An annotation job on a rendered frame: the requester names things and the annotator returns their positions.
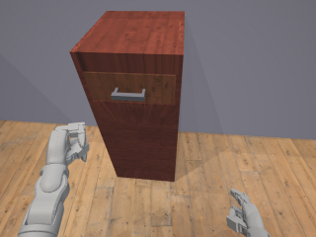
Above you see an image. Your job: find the right robot forearm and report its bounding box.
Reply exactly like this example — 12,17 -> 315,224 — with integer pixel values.
246,227 -> 271,237

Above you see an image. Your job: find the right robot hand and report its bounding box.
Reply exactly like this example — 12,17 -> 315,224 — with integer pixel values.
226,189 -> 265,236

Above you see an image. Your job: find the cabinet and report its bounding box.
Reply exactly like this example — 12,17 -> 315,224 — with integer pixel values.
69,11 -> 185,182

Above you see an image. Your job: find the left robot hand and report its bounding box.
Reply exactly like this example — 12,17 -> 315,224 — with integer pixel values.
45,121 -> 90,167

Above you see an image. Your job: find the left robot forearm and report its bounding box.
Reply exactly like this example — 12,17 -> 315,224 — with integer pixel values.
17,163 -> 70,237

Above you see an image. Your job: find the handle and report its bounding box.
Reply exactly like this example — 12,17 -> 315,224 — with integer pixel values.
111,87 -> 146,102

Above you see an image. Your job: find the drawer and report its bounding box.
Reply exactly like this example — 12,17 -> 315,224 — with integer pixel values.
83,71 -> 177,105

